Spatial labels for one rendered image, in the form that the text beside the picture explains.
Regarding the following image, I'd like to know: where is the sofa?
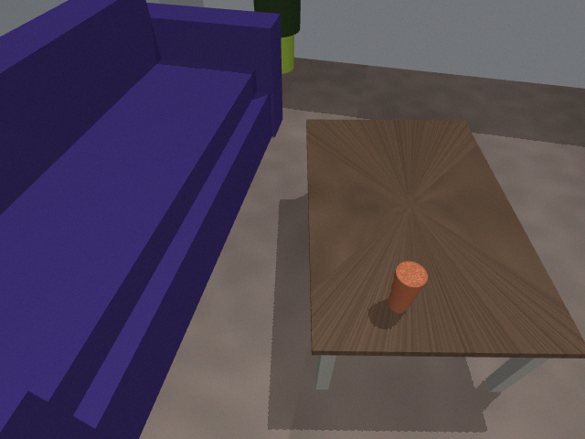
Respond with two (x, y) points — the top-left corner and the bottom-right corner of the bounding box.
(0, 0), (282, 439)

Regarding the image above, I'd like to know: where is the cup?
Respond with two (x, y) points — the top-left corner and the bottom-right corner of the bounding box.
(388, 261), (428, 313)

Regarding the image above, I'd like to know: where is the coffee table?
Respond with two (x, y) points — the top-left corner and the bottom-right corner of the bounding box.
(306, 119), (585, 392)

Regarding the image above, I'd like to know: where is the potted plant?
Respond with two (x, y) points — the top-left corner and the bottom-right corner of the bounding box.
(254, 0), (301, 74)

